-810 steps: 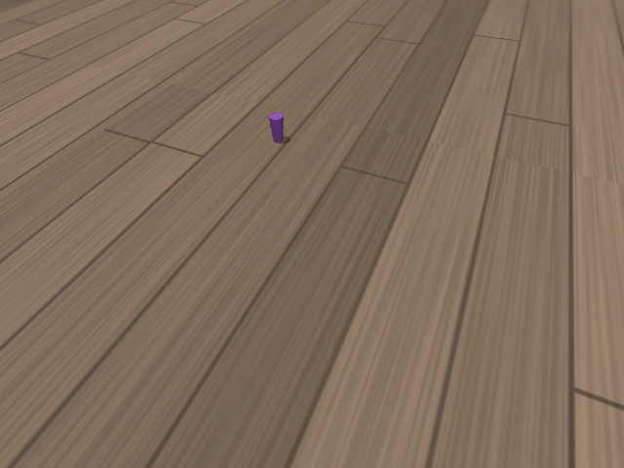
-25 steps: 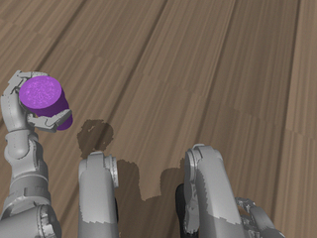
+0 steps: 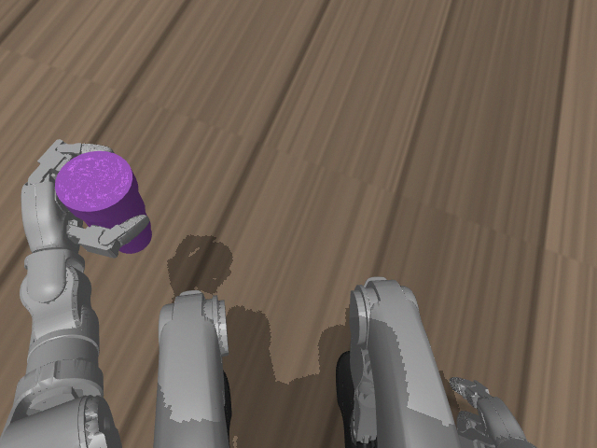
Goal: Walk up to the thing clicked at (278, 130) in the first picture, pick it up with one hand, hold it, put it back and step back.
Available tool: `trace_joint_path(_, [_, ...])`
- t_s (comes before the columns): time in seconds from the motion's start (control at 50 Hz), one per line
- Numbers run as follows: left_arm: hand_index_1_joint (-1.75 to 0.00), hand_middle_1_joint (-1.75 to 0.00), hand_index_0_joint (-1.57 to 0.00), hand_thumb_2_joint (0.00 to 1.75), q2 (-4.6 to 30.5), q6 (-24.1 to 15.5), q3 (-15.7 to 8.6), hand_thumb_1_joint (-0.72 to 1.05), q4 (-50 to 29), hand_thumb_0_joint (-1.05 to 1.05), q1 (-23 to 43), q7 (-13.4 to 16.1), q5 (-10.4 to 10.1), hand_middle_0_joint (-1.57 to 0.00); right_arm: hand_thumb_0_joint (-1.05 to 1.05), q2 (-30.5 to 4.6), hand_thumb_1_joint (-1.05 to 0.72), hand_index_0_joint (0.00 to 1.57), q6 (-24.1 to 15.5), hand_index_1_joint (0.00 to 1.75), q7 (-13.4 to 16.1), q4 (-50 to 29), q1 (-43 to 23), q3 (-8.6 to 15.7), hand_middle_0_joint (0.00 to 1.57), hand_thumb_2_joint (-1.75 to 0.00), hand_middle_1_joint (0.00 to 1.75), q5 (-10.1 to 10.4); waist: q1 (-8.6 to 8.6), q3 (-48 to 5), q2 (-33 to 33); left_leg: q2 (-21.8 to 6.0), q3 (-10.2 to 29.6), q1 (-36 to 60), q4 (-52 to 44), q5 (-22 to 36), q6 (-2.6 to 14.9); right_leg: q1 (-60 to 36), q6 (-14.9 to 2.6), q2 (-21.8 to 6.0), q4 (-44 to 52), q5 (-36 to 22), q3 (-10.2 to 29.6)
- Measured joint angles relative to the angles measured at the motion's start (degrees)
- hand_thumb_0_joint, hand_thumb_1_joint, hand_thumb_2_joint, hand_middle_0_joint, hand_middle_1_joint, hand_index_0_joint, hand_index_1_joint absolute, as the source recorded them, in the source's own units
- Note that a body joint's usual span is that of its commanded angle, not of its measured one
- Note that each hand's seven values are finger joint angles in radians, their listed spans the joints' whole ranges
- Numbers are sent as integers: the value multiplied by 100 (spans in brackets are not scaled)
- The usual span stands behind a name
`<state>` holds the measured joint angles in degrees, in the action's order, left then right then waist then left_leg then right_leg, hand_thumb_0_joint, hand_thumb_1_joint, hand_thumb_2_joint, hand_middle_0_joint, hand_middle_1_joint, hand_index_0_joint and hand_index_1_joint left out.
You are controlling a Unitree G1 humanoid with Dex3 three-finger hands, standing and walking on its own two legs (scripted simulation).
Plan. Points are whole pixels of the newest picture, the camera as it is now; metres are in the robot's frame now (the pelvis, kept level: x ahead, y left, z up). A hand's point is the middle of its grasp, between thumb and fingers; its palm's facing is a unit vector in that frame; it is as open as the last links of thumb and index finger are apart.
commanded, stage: lift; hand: left
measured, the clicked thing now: (116, 212) +0.43 +0.24 -0.05
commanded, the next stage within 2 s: hold in 1.96 s
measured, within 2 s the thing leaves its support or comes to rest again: neither
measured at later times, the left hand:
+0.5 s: hand (41, 163) +0.40 +0.23 +0.12, palm faces +0.19 -0.98 -0.05, open 10.8 cm
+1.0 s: hand out of the picture +0.40 +0.21 +0.28, palm faces +0.19 -0.98 -0.04, open 10.8 cm
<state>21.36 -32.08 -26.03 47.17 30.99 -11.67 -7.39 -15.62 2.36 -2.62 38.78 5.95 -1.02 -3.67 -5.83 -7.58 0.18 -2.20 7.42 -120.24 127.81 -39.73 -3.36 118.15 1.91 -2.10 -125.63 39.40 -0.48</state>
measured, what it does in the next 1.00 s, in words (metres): rises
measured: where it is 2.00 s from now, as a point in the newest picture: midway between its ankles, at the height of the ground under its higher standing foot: (287, 436)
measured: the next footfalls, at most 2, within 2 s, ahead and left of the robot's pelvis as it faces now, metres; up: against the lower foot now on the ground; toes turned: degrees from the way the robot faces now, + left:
none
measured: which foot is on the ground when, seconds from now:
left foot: down 0.00-1.00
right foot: down 0.00-1.00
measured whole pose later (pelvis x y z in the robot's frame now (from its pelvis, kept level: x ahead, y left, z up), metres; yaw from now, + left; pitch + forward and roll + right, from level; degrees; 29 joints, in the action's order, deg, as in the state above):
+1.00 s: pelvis +0.06 +0.01 +0.26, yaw +3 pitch +21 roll -3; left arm 13.2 -18.4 -10.5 20.2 8.4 -1.0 -8.9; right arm -12.7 -1.7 1.8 35.9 11.1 -0.1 0.6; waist -2.5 -8.3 -0.8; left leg -4.0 3.2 -65.2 77.6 -33.2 -2.1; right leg 62.8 1.7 -2.7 -75.0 32.6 -2.7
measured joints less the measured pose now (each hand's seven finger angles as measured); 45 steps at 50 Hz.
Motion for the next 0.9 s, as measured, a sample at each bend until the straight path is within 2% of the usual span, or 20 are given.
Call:
trace_joint_path(0.32, [-108, -105, -64, 106, -309, 702, 494, -46, -1602, 6, -915, 299, -216, -77, 1, 61, -91, 20, -154, 30, 207, -368, 9, 112, 21, -90, 30, 306, 163, -242, -55, -56, -140, 971, -1143, 80, 62, -988, -11, -54, 1140, -68, -45])
trace_joint_path(0.5, [-109, -106, -63, 106, -522, 1202, 879, -46, -2647, 6, -1557, 650, -313, -76, 1, 147, -91, 20, -235, 30, 357, -452, 8, 146, 21, -90, 30, 465, 303, -242, -108, -97, -233, 2019, -2112, 132, 94, -2035, -9, -77, 2108, -122, -86])
trace_joint_path(0.62, [-109, -106, -63, 106, -637, 1523, 1171, -46, -3174, 6, -1952, 925, -260, -76, 1, 228, -91, 20, -295, 30, 451, -469, 81, 119, 21, -90, 30, 512, 349, -244, -147, -132, -287, 2927, -2870, 190, 108, -2947, -8, -75, 2883, -193, -127])
trace_joint_path(0.7, [-108, -106, -63, 106, -750, 1542, 1330, -46, -3165, 6, -2107, 1043, -289, -77, 1, 273, -91, 20, -341, 30, 489, -416, 172, 81, 21, -90, 30, 510, 365, -281, -156, -147, -326, 3581, -3409, 255, 119, -3602, -7, -75, 3429, -265, -151])
trace_joint_path(0.76, [-108, -105, -64, 106, -770, 1573, 1395, -46, -3130, 6, -2148, 1117, -206, -77, 1, 308, -91, 20, -373, 30, 508, -391, 229, 67, 21, -90, 30, 488, 348, -261, -148, -158, -342, 4049, -3786, 322, 121, -4076, -11, -72, 3816, -336, -176])
trace_joint_path(0.9, [-108, -105, -64, 106, -798, 1443, 1457, -46, -2848, 6, -2199, 1117, -168, -77, 1, 328, -91, 20, -406, 30, 482, -336, 397, 73, 21, -90, 30, 453, 331, -165, -105, -179, -387, 4992, -4574, 511, 118, -5022, -20, -57, 4619, -538, -209])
